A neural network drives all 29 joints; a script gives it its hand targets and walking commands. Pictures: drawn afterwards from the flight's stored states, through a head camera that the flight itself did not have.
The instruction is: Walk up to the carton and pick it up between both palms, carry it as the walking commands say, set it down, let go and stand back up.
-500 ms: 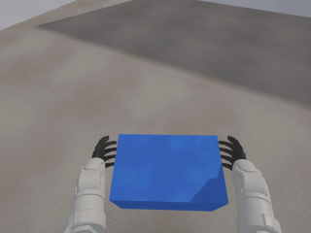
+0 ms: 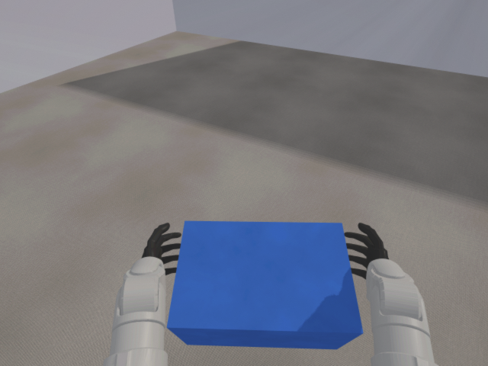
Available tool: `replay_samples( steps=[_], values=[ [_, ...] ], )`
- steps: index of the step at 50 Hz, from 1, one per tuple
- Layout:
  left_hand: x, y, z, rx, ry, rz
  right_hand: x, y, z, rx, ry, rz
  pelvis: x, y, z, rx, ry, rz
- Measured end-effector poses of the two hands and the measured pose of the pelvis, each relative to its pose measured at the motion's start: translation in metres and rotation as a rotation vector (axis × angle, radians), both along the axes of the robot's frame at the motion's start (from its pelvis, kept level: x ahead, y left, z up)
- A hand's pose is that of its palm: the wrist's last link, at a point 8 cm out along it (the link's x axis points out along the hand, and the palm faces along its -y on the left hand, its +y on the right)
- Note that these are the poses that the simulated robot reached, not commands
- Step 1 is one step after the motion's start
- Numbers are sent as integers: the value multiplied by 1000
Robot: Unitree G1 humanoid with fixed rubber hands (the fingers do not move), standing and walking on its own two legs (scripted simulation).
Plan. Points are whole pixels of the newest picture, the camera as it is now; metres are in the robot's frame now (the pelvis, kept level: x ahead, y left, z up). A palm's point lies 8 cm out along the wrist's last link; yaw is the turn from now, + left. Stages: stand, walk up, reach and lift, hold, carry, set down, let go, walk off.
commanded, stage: reach and lift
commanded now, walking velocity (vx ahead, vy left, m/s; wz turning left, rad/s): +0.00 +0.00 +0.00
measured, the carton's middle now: (261, 286) +0.29 +0.00 -0.04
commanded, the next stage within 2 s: hold in 0.76 s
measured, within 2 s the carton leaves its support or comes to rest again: neither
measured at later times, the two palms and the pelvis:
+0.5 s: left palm (153, 264) +0.27 +0.19 +0.05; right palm (378, 270) +0.27 -0.19 +0.05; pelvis -0.01 +0.00 +0.00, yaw +0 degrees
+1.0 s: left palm (154, 265) +0.27 +0.19 +0.05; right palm (378, 271) +0.27 -0.19 +0.05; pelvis +0.00 +0.00 +0.00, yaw +0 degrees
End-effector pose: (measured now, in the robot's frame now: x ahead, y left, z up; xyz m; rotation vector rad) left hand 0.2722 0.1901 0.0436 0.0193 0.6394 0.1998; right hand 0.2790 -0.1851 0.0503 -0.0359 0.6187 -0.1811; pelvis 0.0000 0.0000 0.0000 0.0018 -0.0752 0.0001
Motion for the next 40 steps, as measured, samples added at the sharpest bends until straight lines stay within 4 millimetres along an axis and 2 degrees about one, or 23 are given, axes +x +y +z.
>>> replay_samples(
  steps=[20,40],
  values=[
    [-1,-1,2,8,14,-20,-6,-1,1,-5,15,-12,-9,0,0,-2,-13,3],
    [-1,-2,3,7,7,-18,-7,-2,1,-1,10,-15,-5,2,1,-1,-6,3]
  ],
)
